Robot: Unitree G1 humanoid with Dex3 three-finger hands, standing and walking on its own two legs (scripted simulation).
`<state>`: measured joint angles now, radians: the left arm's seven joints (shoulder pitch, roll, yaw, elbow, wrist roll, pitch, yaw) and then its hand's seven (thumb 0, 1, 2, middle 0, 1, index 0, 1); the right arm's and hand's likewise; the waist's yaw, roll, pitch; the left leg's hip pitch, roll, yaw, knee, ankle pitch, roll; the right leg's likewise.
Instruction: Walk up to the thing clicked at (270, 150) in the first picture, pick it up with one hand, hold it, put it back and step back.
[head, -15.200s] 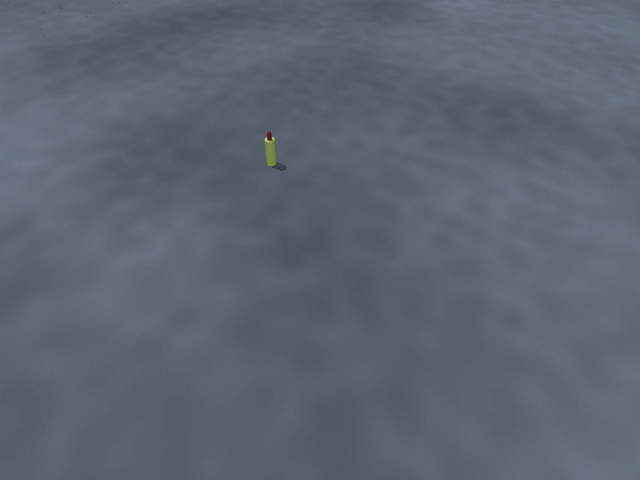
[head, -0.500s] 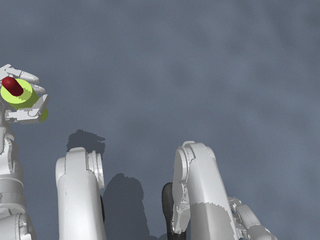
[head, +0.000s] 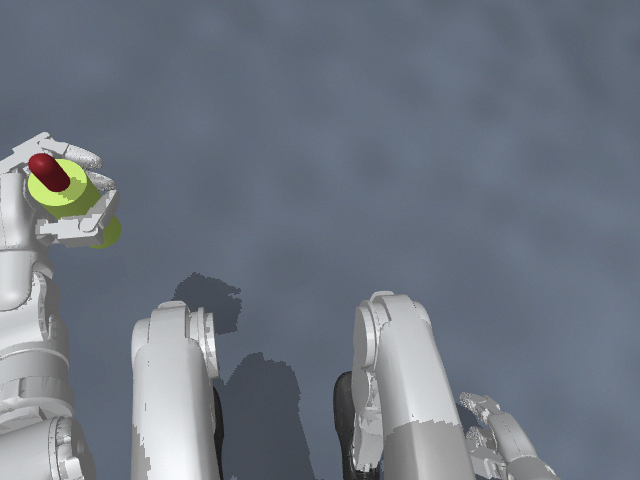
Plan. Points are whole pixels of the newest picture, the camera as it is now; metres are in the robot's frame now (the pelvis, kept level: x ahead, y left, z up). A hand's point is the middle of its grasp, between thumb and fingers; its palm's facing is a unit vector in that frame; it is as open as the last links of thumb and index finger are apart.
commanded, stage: settle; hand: left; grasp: from the side
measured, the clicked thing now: (75, 202) +0.43 +0.27 -0.05
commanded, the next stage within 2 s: lift in 0.28 s
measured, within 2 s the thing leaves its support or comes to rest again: neither
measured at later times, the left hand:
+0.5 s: hand (80, 185) +0.44 +0.25 -0.02, palm faces +0.16 -0.99 -0.05, open 6.8 cm
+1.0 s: hand (28, 168) +0.41 +0.25 +0.09, palm faces +0.13 -0.99 -0.05, open 6.7 cm
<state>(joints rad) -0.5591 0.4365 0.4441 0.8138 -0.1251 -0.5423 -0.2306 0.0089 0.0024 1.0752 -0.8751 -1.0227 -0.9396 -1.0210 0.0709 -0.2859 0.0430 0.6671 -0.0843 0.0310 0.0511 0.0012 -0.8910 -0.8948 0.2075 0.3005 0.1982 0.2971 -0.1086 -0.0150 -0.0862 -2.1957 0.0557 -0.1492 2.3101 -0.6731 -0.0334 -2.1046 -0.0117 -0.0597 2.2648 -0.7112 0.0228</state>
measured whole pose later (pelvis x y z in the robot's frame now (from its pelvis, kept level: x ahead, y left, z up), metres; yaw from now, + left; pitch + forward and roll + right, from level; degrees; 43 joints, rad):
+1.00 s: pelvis +0.01 +0.00 +0.09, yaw +2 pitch +33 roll -4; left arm -0.41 0.35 0.36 0.53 -0.18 -0.39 -0.22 0.01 0.01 1.06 -0.87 -1.03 -0.94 -1.03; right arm 0.11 -0.26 0.00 0.62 -0.01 0.00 0.00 0.00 -0.91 -0.89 0.21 0.30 0.20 0.30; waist -0.06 0.02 -0.17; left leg -1.95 0.06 -0.09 2.02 -0.65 -0.02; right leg -1.87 -0.02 -0.04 1.99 -0.69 0.02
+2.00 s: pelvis +0.06 +0.02 +0.33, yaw +6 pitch +15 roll -3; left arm -0.12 0.25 0.16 0.37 -0.18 -0.30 -0.09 0.01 0.01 1.05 -0.87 -1.03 -0.93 -1.03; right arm 0.22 -0.21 0.01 0.64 0.02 -0.06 -0.06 0.01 -0.90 -0.89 0.21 0.30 0.20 0.30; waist -0.03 0.01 -0.09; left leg -0.93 0.06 -0.02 1.15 -0.49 -0.01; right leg -0.86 -0.03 -0.05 1.10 -0.51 0.03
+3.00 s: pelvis +0.08 +0.01 +0.37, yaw +6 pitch +7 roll -1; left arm -0.10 0.20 0.16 0.43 -0.18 -0.34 -0.13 0.01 0.02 1.05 -0.87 -1.03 -0.93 -1.03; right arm 0.23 -0.22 0.00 0.66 0.00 -0.02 -0.06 0.01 -0.91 -0.89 0.21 0.30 0.20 0.30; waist -0.03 0.01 -0.02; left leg -0.59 0.06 0.00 0.87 -0.41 -0.02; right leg -0.54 -0.03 -0.04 0.84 -0.43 0.02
